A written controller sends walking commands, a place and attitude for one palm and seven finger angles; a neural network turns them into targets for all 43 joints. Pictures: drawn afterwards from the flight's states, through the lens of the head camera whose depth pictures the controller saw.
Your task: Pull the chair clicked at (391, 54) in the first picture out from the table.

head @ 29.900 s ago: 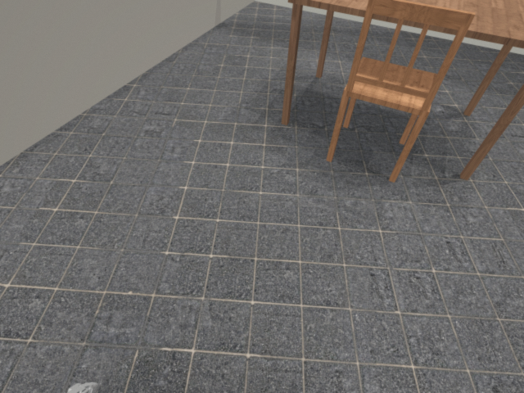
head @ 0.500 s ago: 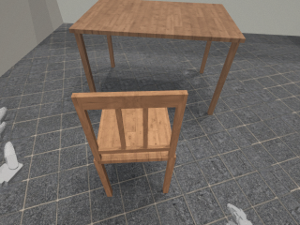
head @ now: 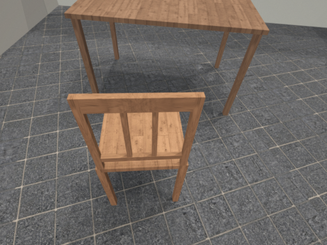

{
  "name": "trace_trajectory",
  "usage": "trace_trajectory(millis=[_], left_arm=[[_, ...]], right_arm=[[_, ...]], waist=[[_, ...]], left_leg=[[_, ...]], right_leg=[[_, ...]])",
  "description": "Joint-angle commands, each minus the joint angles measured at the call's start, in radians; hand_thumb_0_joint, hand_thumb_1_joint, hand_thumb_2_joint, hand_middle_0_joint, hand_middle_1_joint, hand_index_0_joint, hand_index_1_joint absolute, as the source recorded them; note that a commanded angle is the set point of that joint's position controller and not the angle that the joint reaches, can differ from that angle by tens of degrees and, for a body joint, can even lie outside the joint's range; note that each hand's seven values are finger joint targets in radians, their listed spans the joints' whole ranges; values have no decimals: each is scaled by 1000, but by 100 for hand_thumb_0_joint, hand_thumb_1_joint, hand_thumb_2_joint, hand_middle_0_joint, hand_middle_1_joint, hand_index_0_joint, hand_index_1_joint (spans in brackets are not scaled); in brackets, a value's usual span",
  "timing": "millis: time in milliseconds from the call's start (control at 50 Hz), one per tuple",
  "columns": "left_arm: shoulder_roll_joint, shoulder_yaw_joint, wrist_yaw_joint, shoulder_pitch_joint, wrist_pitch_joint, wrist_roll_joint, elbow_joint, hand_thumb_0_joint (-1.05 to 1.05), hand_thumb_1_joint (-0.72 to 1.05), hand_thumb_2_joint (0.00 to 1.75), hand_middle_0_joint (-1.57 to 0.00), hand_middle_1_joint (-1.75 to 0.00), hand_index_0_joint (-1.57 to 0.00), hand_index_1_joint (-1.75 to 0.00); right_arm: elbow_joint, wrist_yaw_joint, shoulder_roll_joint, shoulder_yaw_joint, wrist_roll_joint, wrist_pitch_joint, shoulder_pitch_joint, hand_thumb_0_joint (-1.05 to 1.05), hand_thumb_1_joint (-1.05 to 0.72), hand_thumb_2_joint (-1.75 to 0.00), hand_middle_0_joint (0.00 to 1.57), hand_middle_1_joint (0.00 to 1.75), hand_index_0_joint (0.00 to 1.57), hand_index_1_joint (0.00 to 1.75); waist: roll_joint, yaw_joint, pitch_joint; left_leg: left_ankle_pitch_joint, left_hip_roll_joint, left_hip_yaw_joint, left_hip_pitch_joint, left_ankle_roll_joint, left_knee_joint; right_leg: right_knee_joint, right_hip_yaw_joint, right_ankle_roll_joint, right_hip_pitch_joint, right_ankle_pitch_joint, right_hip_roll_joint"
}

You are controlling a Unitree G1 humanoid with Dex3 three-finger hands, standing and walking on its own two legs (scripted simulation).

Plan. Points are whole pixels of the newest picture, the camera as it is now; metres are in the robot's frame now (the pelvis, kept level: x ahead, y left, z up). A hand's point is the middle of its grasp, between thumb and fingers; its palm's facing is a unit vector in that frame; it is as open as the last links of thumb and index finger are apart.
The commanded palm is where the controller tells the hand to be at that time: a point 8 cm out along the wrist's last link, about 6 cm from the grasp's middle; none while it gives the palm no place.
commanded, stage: let the arm hang, fingers relaxed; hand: left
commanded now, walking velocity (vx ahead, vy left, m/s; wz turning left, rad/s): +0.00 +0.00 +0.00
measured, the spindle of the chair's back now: (126, 136) +0.47 +0.14 -0.09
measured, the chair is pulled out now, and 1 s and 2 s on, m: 0.59 0.59 0.59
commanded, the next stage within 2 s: look to check the result in 0.82 s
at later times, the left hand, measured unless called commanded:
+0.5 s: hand out of the picture -0.03 +0.14 -0.16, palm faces +0.05 -0.98 -0.19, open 7.4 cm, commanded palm none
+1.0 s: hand out of the picture +0.00 +0.13 -0.17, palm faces +0.07 -0.98 -0.18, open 7.4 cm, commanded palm none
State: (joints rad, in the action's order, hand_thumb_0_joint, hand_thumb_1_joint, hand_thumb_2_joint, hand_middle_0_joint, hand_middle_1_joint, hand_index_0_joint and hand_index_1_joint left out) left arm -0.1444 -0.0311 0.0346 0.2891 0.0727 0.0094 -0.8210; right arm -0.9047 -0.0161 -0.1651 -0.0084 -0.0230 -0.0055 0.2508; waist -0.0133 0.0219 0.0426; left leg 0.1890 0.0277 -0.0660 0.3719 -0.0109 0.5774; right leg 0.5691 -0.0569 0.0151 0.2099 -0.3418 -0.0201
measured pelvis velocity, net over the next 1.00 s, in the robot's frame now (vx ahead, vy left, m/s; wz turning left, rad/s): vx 0.02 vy -0.04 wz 0.01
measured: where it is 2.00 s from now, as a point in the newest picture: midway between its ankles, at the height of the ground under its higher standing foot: outside the picture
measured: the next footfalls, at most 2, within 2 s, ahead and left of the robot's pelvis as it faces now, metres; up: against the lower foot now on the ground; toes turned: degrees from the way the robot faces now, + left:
none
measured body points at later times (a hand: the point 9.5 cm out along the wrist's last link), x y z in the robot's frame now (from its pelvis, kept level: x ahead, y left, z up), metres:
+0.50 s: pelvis +0.01 -0.02 +0.01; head +0.02 -0.03 +0.46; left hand -0.03 +0.20 -0.15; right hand +0.00 -0.23 -0.16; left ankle +0.07 +0.11 -0.73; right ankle -0.02 -0.13 -0.73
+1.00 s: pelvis +0.02 -0.04 +0.01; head +0.03 -0.04 +0.46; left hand +0.00 +0.18 -0.15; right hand +0.00 -0.24 -0.16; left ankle +0.07 +0.11 -0.73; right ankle -0.02 -0.13 -0.73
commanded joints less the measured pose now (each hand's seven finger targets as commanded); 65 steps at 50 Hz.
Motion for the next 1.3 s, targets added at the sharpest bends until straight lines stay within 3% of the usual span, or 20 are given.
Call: trace_trajectory(millis=[0, 60, 80, 160, 280, 360, 480, 560, 580, 660, 680, 760, 780, 960, 980, 1060, 1080, 1160, 1180, 1280], left_arm=[[-144, -17, -9, 110, -55, 7, -44, 0, 90, 90, -20, -30, -20, -30], [-144, 1, -13, 127, -61, -1, -117, 0, 90, 90, -20, -30, -20, -30], [-143, 7, -13, 124, -63, 0, -136, 0, 90, 90, -20, -30, -20, -30], [-123, 25, -11, 142, -67, -5, -194, 0, 90, 90, -20, -30, -20, -30], [-112, 35, -5, 169, -66, -7, -244, 0, 90, 90, -20, -30, -20, -30], [-95, 35, 0, 178, -67, -7, -255, 0, 90, 90, -20, -30, -20, -30], [-83, 29, 4, 164, -64, -6, -251, 0, 90, 90, -20, -30, -20, -30], [-71, 19, 5, 154, -66, -6, -235, 0, 90, 90, -20, -30, -20, -30], [-70, 20, 5, 149, -66, -6, -233, 0, 90, 90, -20, -30, -20, -30], [-62, 13, 5, 134, -65, -8, -223, 0, 90, 90, -20, -30, -20, -30], [-63, 13, 4, 131, -63, -7, -225, 0, 90, 90, -20, -30, -20, -30], [-60, 9, 4, 129, -68, -8, -217, 0, 90, 90, -20, -30, -20, -30], [-60, 11, 4, 127, -67, -8, -218, 0, 90, 90, -20, -30, -20, -30], [-61, 11, 4, 123, -69, -9, -212, 0, 90, 90, -20, -30, -20, -30], [-63, 12, 4, 119, -68, -8, -213, 0, 90, 90, -20, -30, -20, -30], [-63, 10, 4, 124, -68, -9, -213, 0, 90, 90, -20, -30, -20, -30], [-63, 11, 4, 123, -68, -8, -215, 0, 90, 90, -20, -30, -20, -30], [-62, 11, 4, 128, -68, -8, -214, 0, 90, 90, -20, -30, -20, -30], [-63, 11, 4, 125, -67, -7, -215, 0, 90, 90, -20, -30, -20, -30], [-66, 10, 3, 126, -67, -6, -212, 0, 90, 90, -20, -30, -20, -30]], right_arm=[[18, -17, -116, 30, -2, 17, 35, 0, -90, -90, 20, 30, 20, 30], [-18, -21, -106, 29, 5, 14, 74, 0, -90, -90, 20, 30, 20, 30], [-27, -23, -104, 29, 8, 10, 80, 0, -90, -90, 20, 30, 20, 30], [-70, -24, -103, 28, 12, 7, 128, 0, -90, -90, 20, 30, 20, 30], [-119, -25, -94, 22, 15, 5, 144, 0, -90, -90, 20, 30, 20, 30], [-138, -25, -77, 22, 13, 6, 157, 0, -90, -90, 20, 30, 20, 30], [-159, -26, -49, 23, 11, 4, 162, 0, -90, -90, 20, 30, 20, 30], [-157, -28, -35, 23, 9, 9, 178, 0, -90, -90, 20, 30, 20, 30], [-157, -30, -32, 24, 11, 8, 168, 0, -90, -90, 20, 30, 20, 30], [-156, -33, -28, 25, 8, 9, 183, 0, -90, -90, 20, 30, 20, 30], [-158, -35, -21, 24, 9, 9, 178, 0, -90, -90, 20, 30, 20, 30], [-154, -36, -24, 26, 9, 13, 190, 0, -90, -90, 20, 30, 20, 30], [-156, -37, -22, 26, 11, 11, 181, 0, -90, -90, 20, 30, 20, 30], [-158, -37, -30, 27, 12, 8, 178, 0, -90, -90, 20, 30, 20, 30], [-161, -38, -29, 27, 13, 7, 175, 0, -90, -90, 20, 30, 20, 30], [-157, -39, -38, 26, 12, 9, 171, 0, -90, -90, 20, 30, 20, 30], [-159, -39, -35, 28, 12, 9, 164, 0, -90, -90, 20, 30, 20, 30], [-157, -38, -42, 27, 11, 9, 163, 0, -90, -90, 20, 30, 20, 30], [-156, -39, -38, 28, 12, 8, 157, 0, -90, -90, 20, 30, 20, 30], [-154, -37, -40, 28, 12, 7, 155, 0, -90, -90, 20, 30, 20, 30]], waist=[[218, -37, -54], [210, -29, -69], [152, -27, -29], [59, -13, -22], [25, -18, 61], [-13, -18, 55], [17, -26, 122], [11, -25, 71], [16, -31, 118], [55, -24, 71], [81, -30, 107], [31, -24, 38], [30, -27, 71], [12, -17, 52], [21, -19, 86], [26, -17, 54], [44, -21, 84], [34, -19, 63], [31, -20, 92], [25, -23, 98]], left_leg=[[-59, -100, -152, -101, -62, -188], [-13, -95, -138, -135, -55, -190], [-14, -96, -133, -127, -56, -181], [-27, -91, -112, -157, -50, -154], [-17, -87, -99, -128, -51, -158], [-19, -85, -94, -136, -50, -156], [9, -78, -89, -93, -50, -165], [-28, -75, -92, -103, -49, -154], [-34, -75, -83, -86, -50, -149], [-47, -79, -90, -105, -47, -149], [-41, -79, -92, -81, -51, -156], [-100, -80, -87, -122, -49, -133], [-106, -80, -83, -115, -51, -129], [-117, -80, -76, -149, -44, -107], [-115, -79, -74, -134, -44, -112], [-113, -86, -86, -148, -46, -122], [-110, -85, -83, -135, -47, -128], [-96, -86, -86, -148, -45, -128], [-84, -87, -86, -135, -47, -137], [-74, -83, -83, -122, -45, -134]], right_leg=[[-152, 70, -64, -22, 108, -41], [-183, 74, -74, -26, 111, -51], [-205, 75, -77, -12, 121, -51], [-220, 82, -84, 14, 117, -69], [-234, 83, -90, 46, 85, -68], [-225, 84, -90, 49, 74, -71], [-230, 82, -96, 66, 43, -66], [-213, 81, -96, 30, 81, -68], [-225, 77, -99, 44, 90, -68], [-208, 79, -98, 22, 103, -64], [-215, 76, -101, 23, 105, -60], [-205, 78, -100, -11, 166, -68], [-215, 75, -103, 0, 177, -66], [-225, 85, -106, 6, 183, -74], [-231, 80, -107, 14, 184, -70], [-223, 84, -102, 2, 173, -67], [-230, 82, -103, 8, 174, -63], [-229, 86, -101, 8, 158, -67], [-235, 82, -103, 15, 154, -61], [-239, 80, -102, 13, 145, -64]])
